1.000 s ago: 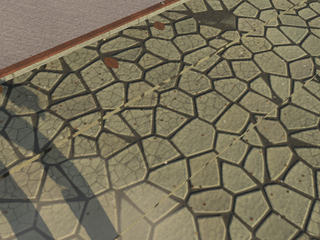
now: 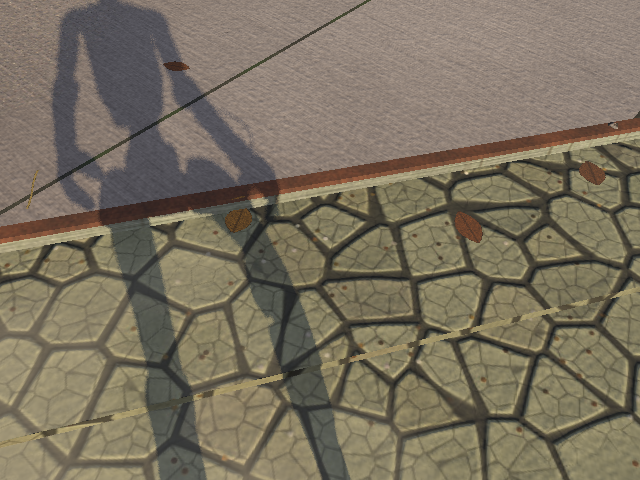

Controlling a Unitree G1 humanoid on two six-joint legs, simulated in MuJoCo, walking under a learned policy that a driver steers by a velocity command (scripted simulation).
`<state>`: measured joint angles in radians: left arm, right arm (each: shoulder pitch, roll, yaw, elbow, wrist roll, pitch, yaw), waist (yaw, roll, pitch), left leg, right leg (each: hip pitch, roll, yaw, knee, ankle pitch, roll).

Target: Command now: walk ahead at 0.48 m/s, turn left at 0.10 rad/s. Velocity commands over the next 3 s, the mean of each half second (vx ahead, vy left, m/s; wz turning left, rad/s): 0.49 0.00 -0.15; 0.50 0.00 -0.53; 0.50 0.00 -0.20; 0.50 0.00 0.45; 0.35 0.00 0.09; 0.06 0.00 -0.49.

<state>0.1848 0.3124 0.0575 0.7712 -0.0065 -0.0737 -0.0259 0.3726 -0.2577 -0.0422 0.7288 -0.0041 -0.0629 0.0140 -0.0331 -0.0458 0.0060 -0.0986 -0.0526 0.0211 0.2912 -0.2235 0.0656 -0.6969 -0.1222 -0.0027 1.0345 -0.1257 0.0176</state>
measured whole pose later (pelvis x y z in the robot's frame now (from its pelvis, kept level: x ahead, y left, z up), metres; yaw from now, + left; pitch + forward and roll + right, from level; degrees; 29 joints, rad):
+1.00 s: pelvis +0.55 -0.02 +0.02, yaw -25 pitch +1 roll +1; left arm 0.19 0.31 0.07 0.62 -0.02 -0.01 -0.02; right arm 0.36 -0.27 -0.06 0.78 -0.02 -0.08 -0.01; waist -0.07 -0.05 0.02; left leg -0.09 0.01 0.12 0.32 -0.25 0.01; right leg -0.71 -0.07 0.05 1.06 -0.17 0.04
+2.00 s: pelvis +1.03 -0.26 +0.05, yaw -14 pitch +1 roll -2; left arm -0.02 0.26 0.06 0.68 0.00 -0.09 -0.01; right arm 0.43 -0.24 -0.05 0.76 0.01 -0.06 -0.02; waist -0.08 -0.03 0.05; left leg -0.14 -0.07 -0.09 0.36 -0.22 0.08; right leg -0.63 -0.06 0.08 0.80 -0.09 0.04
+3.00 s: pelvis +1.30 -0.43 +0.05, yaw -32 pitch +3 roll +1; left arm 0.18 0.29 0.08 0.67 0.00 0.04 -0.03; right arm 0.12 -0.30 -0.10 0.69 0.00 0.02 -0.04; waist -0.01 0.06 0.05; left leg -0.60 0.10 0.03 1.23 -0.55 -0.03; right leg -0.37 0.04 0.00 0.55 -0.48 0.11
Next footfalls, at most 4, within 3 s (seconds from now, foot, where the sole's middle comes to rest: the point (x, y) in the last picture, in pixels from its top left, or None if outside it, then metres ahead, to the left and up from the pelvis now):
0.24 right None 0.36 -0.12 -0.76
0.72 left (264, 431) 0.59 0.09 -0.76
1.20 right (433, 356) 0.75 -0.28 -0.74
1.72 left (382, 248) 1.06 -0.20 -0.73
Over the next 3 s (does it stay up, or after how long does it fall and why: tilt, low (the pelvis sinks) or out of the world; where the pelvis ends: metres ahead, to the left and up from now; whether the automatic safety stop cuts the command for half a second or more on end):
stays up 1.30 -0.43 0.05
